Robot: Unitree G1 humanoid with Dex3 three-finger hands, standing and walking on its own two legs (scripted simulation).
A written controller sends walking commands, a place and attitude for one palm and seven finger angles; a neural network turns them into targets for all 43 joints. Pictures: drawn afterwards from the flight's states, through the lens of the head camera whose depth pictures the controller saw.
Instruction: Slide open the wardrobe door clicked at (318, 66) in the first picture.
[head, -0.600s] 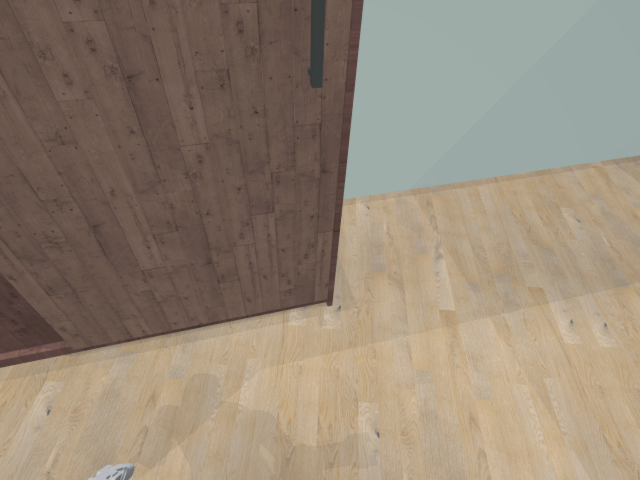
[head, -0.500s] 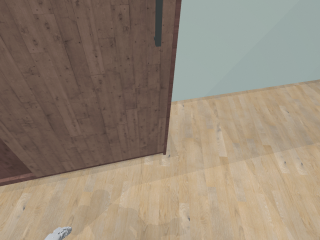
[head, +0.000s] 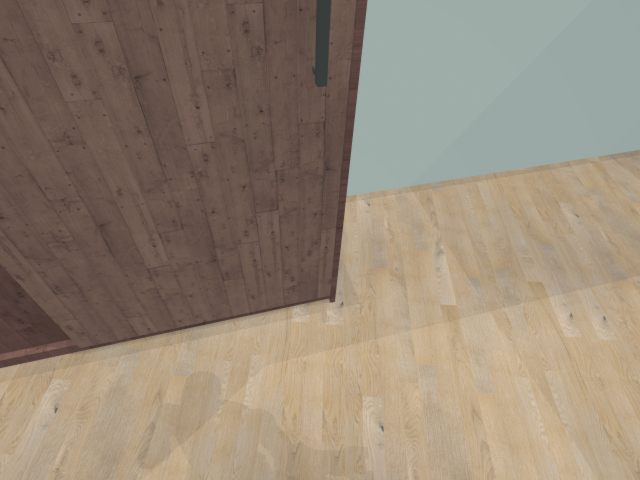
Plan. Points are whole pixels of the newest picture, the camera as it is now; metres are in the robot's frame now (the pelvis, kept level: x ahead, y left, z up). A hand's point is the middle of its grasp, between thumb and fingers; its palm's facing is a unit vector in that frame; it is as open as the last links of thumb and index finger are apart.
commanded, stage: stand and wait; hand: right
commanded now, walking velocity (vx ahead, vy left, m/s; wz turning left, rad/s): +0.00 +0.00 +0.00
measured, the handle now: (320, 6) +0.81 +0.06 +0.25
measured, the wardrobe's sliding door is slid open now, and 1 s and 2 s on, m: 0.00 0.00 0.00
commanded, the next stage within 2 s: look at it before walking up in 0.22 s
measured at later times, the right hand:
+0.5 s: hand out of the picture +0.08 -0.24 -0.15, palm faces -0.03 +0.94 -0.33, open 7.4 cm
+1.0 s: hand out of the picture +0.08 -0.24 -0.15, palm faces -0.02 +0.94 -0.34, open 7.4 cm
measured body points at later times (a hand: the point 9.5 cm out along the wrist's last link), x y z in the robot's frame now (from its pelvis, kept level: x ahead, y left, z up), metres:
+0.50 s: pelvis +0.00 +0.00 +0.00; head +0.00 +0.01 +0.45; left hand +0.07 +0.30 -0.13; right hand +0.08 -0.29 -0.13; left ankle +0.00 +0.12 -0.74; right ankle +0.00 -0.13 -0.74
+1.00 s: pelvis +0.00 +0.01 +0.00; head +0.01 +0.01 +0.45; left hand +0.09 +0.30 -0.13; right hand +0.08 -0.29 -0.13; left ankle +0.00 +0.12 -0.74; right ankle +0.00 -0.13 -0.74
